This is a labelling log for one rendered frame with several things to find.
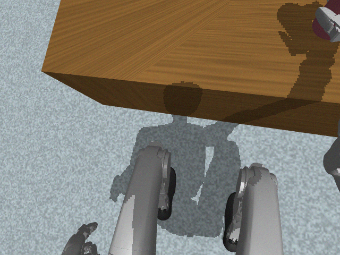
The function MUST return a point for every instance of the bottle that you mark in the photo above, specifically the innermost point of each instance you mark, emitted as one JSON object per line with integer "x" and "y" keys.
{"x": 333, "y": 5}

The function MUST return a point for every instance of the left robot foot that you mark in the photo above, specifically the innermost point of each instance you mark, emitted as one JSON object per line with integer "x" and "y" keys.
{"x": 166, "y": 213}

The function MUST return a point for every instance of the left robot hand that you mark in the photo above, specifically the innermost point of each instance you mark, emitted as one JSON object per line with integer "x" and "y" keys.
{"x": 76, "y": 244}

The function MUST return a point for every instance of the right robot arm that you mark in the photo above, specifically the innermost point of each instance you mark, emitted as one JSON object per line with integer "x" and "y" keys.
{"x": 331, "y": 159}

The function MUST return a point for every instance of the right robot hand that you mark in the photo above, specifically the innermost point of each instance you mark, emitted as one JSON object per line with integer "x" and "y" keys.
{"x": 327, "y": 19}

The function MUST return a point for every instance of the right robot foot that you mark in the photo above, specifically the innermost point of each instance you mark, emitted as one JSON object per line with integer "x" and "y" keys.
{"x": 228, "y": 243}

